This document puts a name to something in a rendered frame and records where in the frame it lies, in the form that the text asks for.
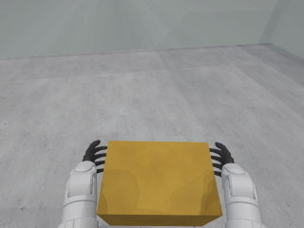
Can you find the left robot forearm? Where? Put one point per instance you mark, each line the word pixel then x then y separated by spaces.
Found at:
pixel 81 197

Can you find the right robot forearm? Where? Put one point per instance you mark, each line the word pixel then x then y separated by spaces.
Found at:
pixel 240 198

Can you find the left robot hand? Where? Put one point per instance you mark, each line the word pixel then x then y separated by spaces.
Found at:
pixel 91 157

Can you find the right robot hand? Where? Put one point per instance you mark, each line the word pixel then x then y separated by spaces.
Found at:
pixel 225 157

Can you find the carton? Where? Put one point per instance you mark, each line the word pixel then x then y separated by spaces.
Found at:
pixel 158 184

